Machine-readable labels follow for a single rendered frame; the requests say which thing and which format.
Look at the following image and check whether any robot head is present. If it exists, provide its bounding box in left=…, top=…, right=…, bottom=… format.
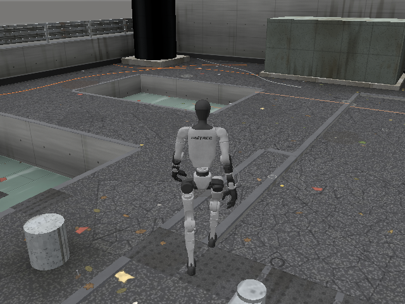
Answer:
left=192, top=99, right=213, bottom=130

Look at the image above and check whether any robot right forearm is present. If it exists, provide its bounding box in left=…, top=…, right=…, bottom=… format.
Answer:
left=223, top=154, right=236, bottom=189

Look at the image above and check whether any robot left thigh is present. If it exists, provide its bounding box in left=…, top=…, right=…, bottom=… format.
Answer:
left=181, top=178, right=196, bottom=232

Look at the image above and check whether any right robot hand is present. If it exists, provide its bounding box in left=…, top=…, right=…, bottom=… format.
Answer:
left=222, top=188, right=237, bottom=209

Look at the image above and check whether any robot left forearm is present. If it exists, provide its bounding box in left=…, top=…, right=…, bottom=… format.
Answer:
left=172, top=151, right=181, bottom=172

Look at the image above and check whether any left robot upper arm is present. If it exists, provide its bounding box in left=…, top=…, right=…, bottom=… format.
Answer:
left=174, top=127, right=190, bottom=160

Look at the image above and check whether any left robot hand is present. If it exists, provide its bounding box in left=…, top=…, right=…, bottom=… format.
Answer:
left=172, top=170, right=187, bottom=182

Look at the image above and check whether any right robot upper arm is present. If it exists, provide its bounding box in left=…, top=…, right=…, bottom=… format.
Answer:
left=215, top=127, right=230, bottom=164

